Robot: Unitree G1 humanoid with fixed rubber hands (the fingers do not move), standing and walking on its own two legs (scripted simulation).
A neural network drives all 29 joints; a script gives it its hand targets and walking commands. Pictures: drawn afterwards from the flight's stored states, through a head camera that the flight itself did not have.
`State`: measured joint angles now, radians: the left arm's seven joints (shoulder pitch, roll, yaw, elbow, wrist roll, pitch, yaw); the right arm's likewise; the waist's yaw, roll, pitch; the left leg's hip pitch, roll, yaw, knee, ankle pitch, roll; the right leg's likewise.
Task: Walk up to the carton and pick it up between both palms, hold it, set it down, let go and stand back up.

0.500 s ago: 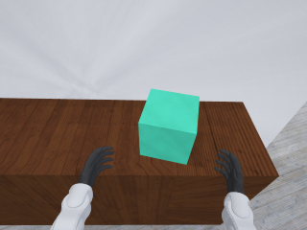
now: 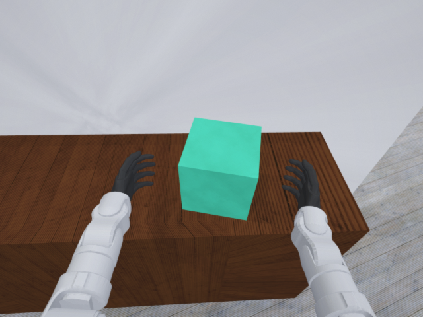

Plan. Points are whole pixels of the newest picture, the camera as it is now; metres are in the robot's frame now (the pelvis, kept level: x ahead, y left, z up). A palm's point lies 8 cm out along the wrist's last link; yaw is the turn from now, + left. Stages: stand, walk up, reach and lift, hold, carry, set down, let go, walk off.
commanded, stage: reach and lift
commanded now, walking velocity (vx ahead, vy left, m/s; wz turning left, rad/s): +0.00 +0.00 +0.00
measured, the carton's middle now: (220, 169) +0.45 -0.04 -0.02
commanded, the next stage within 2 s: none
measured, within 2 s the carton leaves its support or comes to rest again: neither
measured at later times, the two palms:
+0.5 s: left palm (136, 142) +0.43 +0.14 +0.10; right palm (307, 159) +0.38 -0.20 +0.09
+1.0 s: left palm (150, 118) +0.47 +0.11 +0.13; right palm (305, 131) +0.42 -0.20 +0.13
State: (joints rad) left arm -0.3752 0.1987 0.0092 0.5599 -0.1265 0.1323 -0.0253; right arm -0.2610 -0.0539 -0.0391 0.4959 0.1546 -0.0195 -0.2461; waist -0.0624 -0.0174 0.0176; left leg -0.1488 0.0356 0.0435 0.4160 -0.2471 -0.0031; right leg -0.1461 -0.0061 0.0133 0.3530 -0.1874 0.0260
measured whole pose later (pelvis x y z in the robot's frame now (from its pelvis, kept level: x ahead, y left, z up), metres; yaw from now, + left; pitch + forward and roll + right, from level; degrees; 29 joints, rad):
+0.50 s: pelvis +0.00 +0.00 +0.00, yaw -1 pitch +5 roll -1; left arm -0.80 0.22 0.08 0.92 -0.08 0.15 0.01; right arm -0.68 -0.11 -0.06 0.82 0.23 0.03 -0.24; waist -0.10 -0.02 -0.05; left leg -0.28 0.05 0.04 0.44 -0.25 0.00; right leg -0.27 0.00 0.01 0.35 -0.17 0.03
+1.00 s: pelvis +0.00 -0.01 -0.01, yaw +0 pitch +13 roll -2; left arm -1.16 0.27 0.00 1.39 -0.13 0.01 0.03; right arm -1.02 -0.09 -0.11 1.18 0.26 0.03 -0.25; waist -0.16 -0.05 -0.18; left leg -0.48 0.06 0.01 0.51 -0.25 -0.02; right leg -0.47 0.02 -0.01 0.42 -0.18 0.00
